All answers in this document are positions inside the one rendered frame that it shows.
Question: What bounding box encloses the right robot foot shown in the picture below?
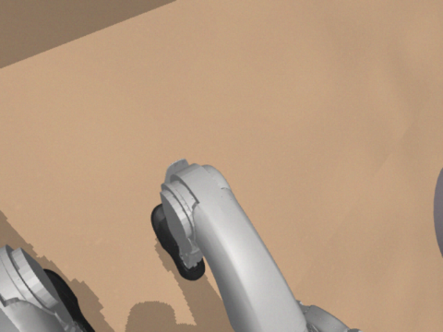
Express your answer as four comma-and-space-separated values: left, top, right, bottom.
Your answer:
151, 203, 205, 281

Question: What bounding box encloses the right robot hand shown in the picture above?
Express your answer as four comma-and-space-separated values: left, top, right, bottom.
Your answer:
296, 300, 351, 332

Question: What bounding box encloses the left robot foot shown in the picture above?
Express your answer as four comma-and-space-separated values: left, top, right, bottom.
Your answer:
43, 269, 95, 332

